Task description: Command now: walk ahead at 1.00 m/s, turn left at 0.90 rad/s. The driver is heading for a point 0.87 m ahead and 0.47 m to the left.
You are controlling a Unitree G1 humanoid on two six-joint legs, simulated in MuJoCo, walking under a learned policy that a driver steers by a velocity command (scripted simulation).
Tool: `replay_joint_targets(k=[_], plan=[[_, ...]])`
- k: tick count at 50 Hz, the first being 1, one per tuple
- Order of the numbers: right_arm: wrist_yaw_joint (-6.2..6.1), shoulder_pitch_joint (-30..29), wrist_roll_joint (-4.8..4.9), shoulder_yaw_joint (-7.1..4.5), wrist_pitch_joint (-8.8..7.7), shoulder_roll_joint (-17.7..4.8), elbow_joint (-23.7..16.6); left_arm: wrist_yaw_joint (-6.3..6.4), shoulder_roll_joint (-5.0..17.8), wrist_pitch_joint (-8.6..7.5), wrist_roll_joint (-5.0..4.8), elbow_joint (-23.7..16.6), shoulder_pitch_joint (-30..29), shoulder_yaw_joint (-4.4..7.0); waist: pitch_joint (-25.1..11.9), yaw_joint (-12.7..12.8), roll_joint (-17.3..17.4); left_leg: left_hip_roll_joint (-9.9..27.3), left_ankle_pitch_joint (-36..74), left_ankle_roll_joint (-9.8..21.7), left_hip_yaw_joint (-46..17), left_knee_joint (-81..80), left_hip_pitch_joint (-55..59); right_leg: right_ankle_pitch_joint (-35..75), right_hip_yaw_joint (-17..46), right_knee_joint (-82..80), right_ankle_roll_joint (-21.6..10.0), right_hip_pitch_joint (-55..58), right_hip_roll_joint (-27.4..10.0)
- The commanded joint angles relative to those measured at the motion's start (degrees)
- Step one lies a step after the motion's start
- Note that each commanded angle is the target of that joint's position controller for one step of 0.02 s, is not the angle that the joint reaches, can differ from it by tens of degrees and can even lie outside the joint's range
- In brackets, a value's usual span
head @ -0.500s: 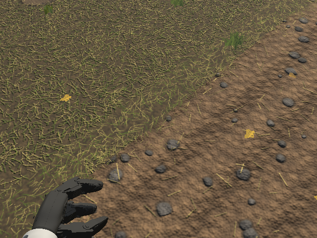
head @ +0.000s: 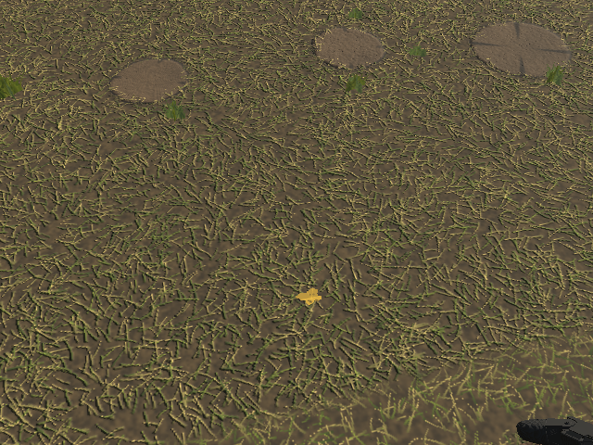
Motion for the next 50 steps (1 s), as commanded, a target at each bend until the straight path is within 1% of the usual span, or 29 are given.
replay_joint_targets(k=[1,2,3,5,7,11,13,17,19,20,21,22,23,24,26,29,32,36,39,40,41,42,43,44,45,46,47,48,50], plan=[[-3.08,27.69,1.41,-6.2,1.28,-13.57,7.03,-0.8,7.91,0.21,0.79,-8.78,-12.75,1.97,-6.02,-14.44,8.3,2.13,-7.8,5.53,-16.13,-4.11,43.05,10.0,5.09,56.84,-2.84,-38.76,0.6],[-2.83,22.9,-0.91,-7.4,2.17,-20.79,3.98,-1.01,6.16,-1.09,-0.4,-16.3,-7.82,0.88,-16.11,-6.6,15.84,14.65,-11.67,18.8,-49.98,-13.83,59.65,-7.12,16.05,73.01,-0.06,-61.94,6.01],[-3.31,22.8,-0.52,-7.43,2.13,-18.25,1.95,-0.79,8.21,-2.8,0.51,-17.09,-12.7,0.31,-17.19,-9.36,1.98,17.3,-20.3,17.84,-58.23,-23.2,58.24,-2.37,23.82,69.97,-1.16,-66.23,2.12],[-4.12,20.62,-0.12,-5.86,0.81,-11.98,4.45,-0.74,7.92,-3.45,0.8,-17.05,-16.23,-0.18,-3.23,-3.8,-8.8,13.69,-14.81,12.11,-49.28,-25.98,38.29,1.53,24.04,55.63,-1.25,-61.35,-2.98],[-4.6,17.66,0.24,-4.66,-1.05,-9.47,3.96,-0.76,7.21,-0.86,2.52,-16.46,-14.92,-0.67,-0.1,0.24,-9.13,8.82,-5.74,10.42,-40.06,-26.07,24.56,0.25,23.82,48.77,0.45,-53.39,-5.1],[-3.97,17.76,0.67,-4.57,-2.98,-9.57,3.2,-1.94,4.36,1.15,1.86,-21.46,-24.92,-2.07,3.55,-0.89,-5.56,2.41,-1.71,8.41,-31.68,-29.79,11.06,8.75,19.74,27.43,2.58,-46.76,-6.12],[-3.52,18.48,0.84,-5.09,-3.01,-10.05,3.08,-2.53,3.04,0.96,0.58,-23.01,-29.34,-2.77,2.84,-3.43,-2.87,0.08,3.03,5.37,-29.64,-29.41,11.03,21.1,18.49,15.94,2.02,-41.69,-4.02],[-3.41,20.66,1.24,-5.9,-2.8,-11.25,3.4,-2.16,5.76,0.47,-0.33,-23.62,-30.51,-2.03,-0.48,-5.54,0.4,2.43,13.58,1.43,-32.51,-24.11,21.14,26.24,19.58,4.21,0.29,-35.26,-0.85],[-3.73,19.47,0.67,-6.39,-2.68,-13.34,2.98,-1.14,9.78,0.12,-0.36,-21.26,-22.38,-0.28,-6.06,-1.54,0.37,2.39,26.32,-1.13,-33.23,-12.77,26.0,17.81,19.98,2.62,-0.74,-25.9,2.01],[-3.48,17.04,0.48,-6.64,-2.79,-14.99,2.63,-0.37,11.97,-0.17,-0.38,-19.0,-12.21,0.93,-11.34,5.0,-0.84,0.61,28.65,-2.57,-31.39,-0.3,23.81,13.56,19.11,2.29,-1.38,-14.91,1.95],[-3.32,14.54,0.29,-5.61,-3.48,-11.52,1.37,0.9,15.35,-0.42,0.57,-16.57,0.63,2.46,-17.69,10.97,-3.11,-1.85,19.79,-3.6,-28.62,16.79,15.03,2.41,24.87,4.14,-2.81,-0.41,-4.99],[-3.57,15.79,1.35,-3.01,-3.86,-1.48,-1.51,1.41,19.59,-0.54,3.02,-15.64,5.39,3.4,-22.25,8.91,-18.8,-8.1,-25.34,-4.34,-22.55,34.78,-1.81,-20.25,49.43,-4.08,-5.35,11.23,-21.49],[-3.69,20.09,2.11,-1.95,-3.34,-2.81,-3.66,0.68,20.04,-0.16,2.35,-16.45,-2.16,3.97,-23.86,2.4,-26.89,-5.29,-24.21,-3.98,-19.08,42.62,-10.31,-28.66,73.37,-14.6,-9.13,8.32,-26.54],[-3.89,15.79,0.48,-2.35,-2.14,-6.34,-1.73,0.4,13.02,0.23,1.83,-18.0,-9.33,2.85,-14.15,2.28,-14.77,-0.58,-17.31,-4.16,-17.02,43.47,-12.59,-31.12,64.16,-14.57,-9.41,-0.58,-23.26],[-2.18,11.07,-0.86,-2.55,-0.88,-6.76,-1.94,0.0,8.36,0.51,1.59,-15.98,-10.58,1.7,-5.87,1.5,-5.29,3.45,-12.99,-5.43,-14.87,38.65,-10.07,-10.81,44.41,-13.65,-7.8,-12.38,-17.92],[-0.18,6.99,-1.27,-1.28,1.28,-2.96,-5.23,-0.78,6.05,-1.11,0.06,-10.65,-6.24,1.05,-0.98,-0.3,-7.76,7.09,-11.47,-6.39,-14.44,36.8,-11.45,4.58,30.23,-16.19,-6.13,-18.12,-15.4],[0.38,2.37,-1.03,-0.59,1.92,-2.6,-8.02,-1.52,5.93,-2.27,-0.3,-9.03,-6.64,1.04,0.33,-1.6,-6.59,6.94,-3.99,-6.74,-12.27,33.41,-12.03,17.02,17.87,-18.97,-4.95,-20.42,-13.07],[1.29,-4.97,-1.43,0.3,1.46,-2.22,-10.4,-1.22,7.5,-2.83,-0.6,-7.93,-8.0,1.2,6.47,-2.33,-3.39,4.57,4.81,-6.36,-3.78,11.49,-4.57,41.0,5.13,-18.86,-3.58,-23.54,-9.59],[1.53,-1.17,-1.61,0.03,0.81,-2.22,-8.21,-0.12,12.37,-2.11,-1.38,-7.45,-4.58,2.33,1.54,-3.78,-5.73,-2.66,5.14,-4.21,2.59,1.05,8.28,69.29,2.58,-7.35,-1.87,-17.56,-9.44],[0.87,4.3,4.64,-2.88,-0.54,-6.94,-8.49,1.75,21.94,-1.3,-3.9,-11.05,-9.39,5.48,-2.97,-7.71,-12.61,-2.68,3.07,-4.39,-1.36,2.09,14.11,79.57,5.52,-0.54,-1.15,-16.06,-10.34],[0.36,13.08,4.91,-4.72,-0.74,-11.06,-6.1,2.48,21.71,-0.52,-4.01,-12.62,-13.02,5.94,-8.13,-12.45,-11.82,-2.78,3.63,-2.44,-4.06,-0.62,23.42,80.28,6.85,9.97,-1.21,-17.69,-11.3],[-0.87,22.19,4.5,-6.78,-0.33,-13.76,-3.07,2.53,17.23,-0.21,-3.75,-13.68,-13.64,5.1,-12.01,-15.14,-7.13,-2.04,12.72,-0.54,-7.57,-7.53,38.1,61.36,6.91,25.58,0.2,-25.37,-8.42],[-2.66,19.53,4.15,-6.82,0.22,-14.91,-2.74,1.61,7.63,-0.46,-1.41,-13.88,-9.61,2.76,-9.16,-9.21,5.92,3.88,25.12,1.6,-17.21,-8.3,48.14,-4.69,8.92,44.53,2.38,-41.52,-0.08],[-2.78,15.02,0.49,-6.89,-0.27,-19.13,-7.57,0.91,5.84,-1.78,-0.17,-17.15,-2.81,1.45,-20.97,-3.03,14.44,15.86,46.5,14.34,-42.32,-5.11,60.55,-17.67,18.52,64.05,3.56,-54.5,5.94],[-2.54,14.05,-0.95,-6.95,-0.24,-16.66,-9.49,0.29,11.25,-3.05,-1.33,-18.88,-6.12,1.76,-31.11,-6.6,6.17,19.94,27.8,18.25,-51.44,-13.68,62.49,-12.37,28.06,65.98,2.3,-58.25,4.34],[-2.34,10.5,0.42,-6.58,-0.61,-14.61,-10.4,0.25,12.97,-3.55,-2.22,-19.82,-11.18,2.1,-24.16,-5.15,-2.33,16.91,16.56,16.04,-49.89,-17.66,54.27,-8.06,28.54,60.21,0.96,-58.77,2.73],[-2.36,7.09,2.24,-6.04,-1.06,-12.19,-10.64,0.69,12.36,-3.13,-1.8,-19.32,-12.38,2.37,-16.46,-1.85,-8.97,13.68,13.04,12.93,-46.38,-19.15,44.4,-6.03,28.0,55.85,1.42,-57.89,0.88],[-2.48,5.49,2.85,-5.56,-1.34,-10.92,-10.85,0.99,12.23,-2.27,-1.22,-18.72,-11.78,2.5,-12.49,0.32,-10.19,12.25,17.71,11.79,-43.56,-19.95,36.18,-5.34,28.07,52.77,2.19,-55.2,-0.14],[-3.2,3.66,2.15,-5.5,-0.99,-9.75,-10.22,1.14,12.16,-0.55,-0.95,-18.64,-12.08,2.96,-7.97,2.34,-7.67,9.27,27.08,9.63,-36.49,-20.26,24.15,-4.28,26.84,46.1,3.44,-50.22,-1.56]])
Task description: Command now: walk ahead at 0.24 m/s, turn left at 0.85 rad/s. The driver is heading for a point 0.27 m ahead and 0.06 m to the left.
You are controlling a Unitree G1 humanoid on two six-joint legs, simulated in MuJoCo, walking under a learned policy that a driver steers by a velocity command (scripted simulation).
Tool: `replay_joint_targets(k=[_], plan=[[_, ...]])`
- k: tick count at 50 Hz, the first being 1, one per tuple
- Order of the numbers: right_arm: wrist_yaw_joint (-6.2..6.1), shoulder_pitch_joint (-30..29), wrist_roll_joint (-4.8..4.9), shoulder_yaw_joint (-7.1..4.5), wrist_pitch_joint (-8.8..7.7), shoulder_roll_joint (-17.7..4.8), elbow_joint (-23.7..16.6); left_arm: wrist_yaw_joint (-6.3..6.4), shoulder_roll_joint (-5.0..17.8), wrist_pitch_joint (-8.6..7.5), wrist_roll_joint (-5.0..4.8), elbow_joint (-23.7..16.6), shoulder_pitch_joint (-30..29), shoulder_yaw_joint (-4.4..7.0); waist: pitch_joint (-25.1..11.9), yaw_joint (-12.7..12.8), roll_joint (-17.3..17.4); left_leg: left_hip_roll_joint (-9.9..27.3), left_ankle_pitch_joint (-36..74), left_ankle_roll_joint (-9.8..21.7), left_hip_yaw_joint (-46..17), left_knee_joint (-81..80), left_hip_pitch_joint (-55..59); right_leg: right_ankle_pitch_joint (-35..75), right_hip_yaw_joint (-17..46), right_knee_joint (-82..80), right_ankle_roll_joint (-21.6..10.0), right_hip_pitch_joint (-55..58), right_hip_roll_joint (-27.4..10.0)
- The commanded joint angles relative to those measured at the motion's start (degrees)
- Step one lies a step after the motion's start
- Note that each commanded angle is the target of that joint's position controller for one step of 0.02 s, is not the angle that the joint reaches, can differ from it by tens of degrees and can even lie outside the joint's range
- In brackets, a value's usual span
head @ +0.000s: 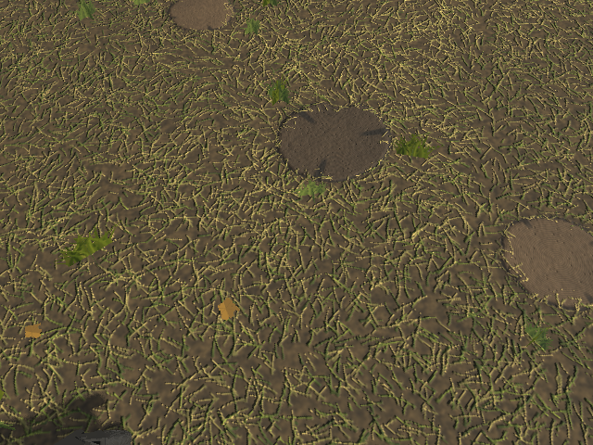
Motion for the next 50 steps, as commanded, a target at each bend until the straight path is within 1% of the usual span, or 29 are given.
replay_joint_targets(k=[1,4,6,7,9,11,13,14,15,16,17,18,19,20,22,23,24,26,27,29,30,31,32,33,34,36,38,45,50], plan=[[-1.54,-3.77,0.35,-2.69,-1.24,-6.95,-5.62,0.62,10.13,1.03,0.52,-2.25,6.66,3.52,-11.33,3.38,-5.54,17.72,32.7,10.03,-21.41,-9.34,9.86,1.97,-0.89,-7.96,1.37,-6.19,-2.55],[-3.56,-1.32,0.12,-2.63,0.31,-6.81,-3.17,0.64,5.66,1.48,1.1,-3.38,2.93,2.17,-14.24,1.8,-1.9,12.6,38.88,6.09,-14.69,-5.33,5.22,11.99,-4.65,-20.23,2.04,-2.52,-0.19],[-4.49,-1.14,0.22,-2.34,1.72,-5.85,-2.71,0.25,4.99,1.84,0.71,-3.7,0.33,1.92,-16.56,0.39,1.28,10.55,33.5,2.7,-12.87,-3.78,4.27,20.12,-5.67,-27.41,1.86,1.29,1.14],[-4.74,-0.78,0.22,-2.12,2.12,-5.27,-2.44,0.01,4.96,1.94,0.49,-4.06,-1.38,1.91,-16.66,-0.48,2.72,10.69,29.51,1.62,-13.39,-3.46,4.33,22.9,-5.6,-30.14,1.63,2.24,1.36],[-4.68,0.03,-0.13,-1.67,2.4,-4.19,-1.99,-0.31,5.23,2.08,0.1,-4.73,-4.2,2.01,-15.41,-1.92,4.88,12.34,22.43,1.15,-16.33,-2.78,5.88,23.95,-4.51,-34.25,1.03,2.39,1.32],[-4.33,0.18,-0.41,-1.25,2.35,-3.28,-1.86,-0.65,6.15,1.81,0.11,-5.38,-6.02,2.37,-13.86,-2.63,5.92,14.66,19.28,1.61,-20.09,-0.36,9.43,21.05,-3.24,-38.4,-0.21,1.49,1.01],[-4.0,-0.76,-0.28,-0.8,2.11,-2.38,-1.83,-1.17,6.51,1.08,0.36,-5.01,-4.68,3.0,-12.98,-0.96,6.5,14.73,16.24,0.49,-22.01,2.96,11.7,23.2,-3.23,-47.77,-2.36,5.79,0.88],[-3.77,-0.62,-0.4,-0.43,1.78,-1.35,-1.69,-1.36,6.39,0.56,0.71,-4.64,-3.29,3.17,-12.67,0.25,5.89,12.84,12.34,-1.37,-21.2,5.35,10.52,32.81,-2.9,-54.16,-4.09,11.64,-0.4],[-3.48,2.52,-1.66,0.36,1.14,1.32,-1.83,-1.14,8.71,0.28,1.74,-5.3,-2.8,3.36,-15.29,-1.34,-0.42,8.95,-1.35,-4.46,-17.23,13.09,6.32,53.65,4.09,-52.57,-7.49,20.52,-8.9],[-3.52,9.53,-0.77,0.18,0.85,0.31,-0.39,-0.96,9.06,0.86,3.3,-4.64,-1.86,3.29,-17.88,-4.17,-14.07,2.87,-27.24,-9.11,-12.08,22.1,-2.1,71.18,16.01,-50.99,-19.18,28.23,-19.61],[-3.46,7.77,-0.8,-0.61,1.12,-4.08,-0.17,-1.05,5.54,1.32,2.13,-3.03,2.31,2.92,-20.74,-1.41,-15.52,5.84,-34.1,-12.22,-10.25,28.43,-5.36,63.47,24.79,-53.07,-23.77,29.14,-23.62],[-3.56,3.85,-0.56,-1.47,1.99,-6.5,-0.16,-1.15,5.09,1.76,1.15,-2.74,3.28,2.83,-19.19,0.7,-10.56,7.08,-33.08,-13.8,-9.21,34.14,-6.51,53.52,22.65,-53.28,-22.48,28.19,-20.72],[-3.86,1.72,-0.52,-1.63,3.05,-5.49,0.25,-1.03,5.89,2.5,0.78,-2.41,3.15,3.09,-17.4,0.79,-6.83,7.38,-30.69,-14.68,-7.78,38.2,-8.04,44.59,19.67,-53.95,-19.99,26.19,-17.88],[-3.97,1.2,-0.56,-1.62,4.0,-4.78,0.42,-0.87,6.42,3.08,0.32,-2.61,1.47,3.15,-14.65,0.4,-5.42,8.14,-28.36,-15.13,-7.41,39.76,-8.55,37.71,17.37,-55.18,-18.59,22.56,-16.59],[-3.84,1.82,-0.14,-0.72,4.64,-1.07,1.07,-0.77,5.66,4.21,0.61,-3.12,-3.28,2.79,-11.45,-1.86,-6.66,9.8,-24.81,-14.95,-4.06,31.48,-3.31,28.05,9.37,-57.94,-14.85,14.31,-10.88],[-3.86,2.26,-0.18,-0.14,4.46,0.93,1.63,-0.92,4.88,4.69,0.72,-3.12,-4.35,2.73,-11.34,-1.98,-8.41,9.82,-23.86,-14.98,-1.63,25.56,-0.18,26.36,5.95,-58.55,-13.82,12.53,-8.3],[-3.85,1.84,-0.36,0.25,4.15,2.1,1.93,-0.97,4.5,5.04,0.65,-2.74,-3.79,2.79,-11.94,-1.17,-10.14,10.1,-23.07,-14.97,-0.48,20.58,2.09,25.38,4.52,-58.69,-13.89,12.91,-7.29],[-3.66,1.16,-0.57,0.21,3.6,1.91,2.37,-0.93,4.77,5.35,0.38,-1.49,-1.02,3.04,-13.45,0.3,-12.11,10.89,-19.09,-14.38,-0.41,12.44,5.08,22.56,5.46,-58.15,-15.3,15.47,-8.21],[-3.53,1.89,-0.54,0.03,3.4,1.47,2.97,-0.89,4.83,5.43,0.16,-1.15,-0.61,3.05,-13.79,0.08,-12.06,11.06,-15.21,-13.73,-0.24,7.86,7.08,20.64,5.88,-57.6,-15.51,15.58,-8.62],[-3.1,3.69,-0.98,-0.1,3.07,1.35,4.36,-0.83,4.16,5.48,-0.33,-0.4,0.43,2.71,-13.09,-1.07,-10.68,10.32,-6.89,-11.29,1.32,-2.54,13.18,14.56,5.24,-57.01,-13.51,12.21,-7.87],[-3.0,2.94,-1.87,-0.18,2.91,0.13,3.84,-0.96,3.6,5.14,-0.17,0.26,2.03,2.47,-12.66,-0.65,-8.63,12.22,-4.7,-9.74,-0.85,-2.97,16.05,9.89,4.47,-56.55,-10.81,9.11,-7.12],[-3.17,2.2,-2.52,-0.64,2.77,-2.62,3.05,-1.36,3.09,4.56,0.65,-0.09,2.45,2.22,-11.77,0.7,-3.19,17.04,-3.62,-7.32,-5.73,-2.6,16.26,5.91,1.45,-53.9,-8.11,6.11,-4.61],[-2.94,1.45,-2.39,-0.65,2.55,-1.82,4.65,-1.63,1.45,4.18,1.16,-0.64,1.84,1.95,-10.39,2.27,5.63,17.54,-15.0,-4.83,-7.59,-4.57,7.83,7.49,-4.84,-51.98,-5.24,10.28,-0.23],[-2.77,-0.38,-2.5,0.23,2.0,1.2,3.86,-1.6,2.0,4.01,1.52,-0.33,-0.38,2.05,-8.37,1.48,5.44,17.0,-20.71,-4.96,-8.04,-7.33,3.19,11.61,-5.61,-49.76,-3.75,14.11,0.26],[-2.82,-0.85,-2.77,0.61,1.45,2.04,4.14,-1.5,1.86,4.02,1.32,-0.09,-0.74,2.2,-7.47,1.63,5.14,16.73,-21.93,-5.99,-7.83,-8.07,1.37,13.95,-5.62,-49.3,-3.74,15.69,0.2],[-2.98,-0.4,-2.22,0.49,0.34,1.07,4.64,-1.07,2.11,4.29,1.05,0.97,0.76,2.43,-5.77,1.63,3.9,15.8,-18.52,-7.5,-6.78,-7.18,1.03,16.39,-4.87,-49.09,-4.41,16.2,-0.23],[-3.32,1.6,-1.76,0.54,-0.17,1.05,5.57,-0.95,1.94,4.2,0.67,1.66,1.31,2.51,-5.47,1.2,2.75,15.17,-14.87,-7.99,-5.99,-5.75,2.36,17.68,-4.47,-49.22,-4.97,15.65,-0.45],[-3.64,3.79,-1.36,0.72,-0.31,2.18,7.31,-0.58,1.68,4.31,0.3,4.19,1.85,2.8,-6.67,0.37,-0.07,14.2,-6.88,-7.7,-4.94,-3.57,5.58,23.48,-4.37,-48.52,-4.56,16.4,-0.72],[-3.55,4.16,-1.17,0.7,-0.44,2.77,8.9,-0.05,1.91,4.71,0.08,6.14,2.1,3.03,-7.78,0.31,-0.55,13.66,-2.09,-7.75,-4.13,-2.86,7.14,26.74,-4.24,-47.78,-4.59,17.63,-1.04]])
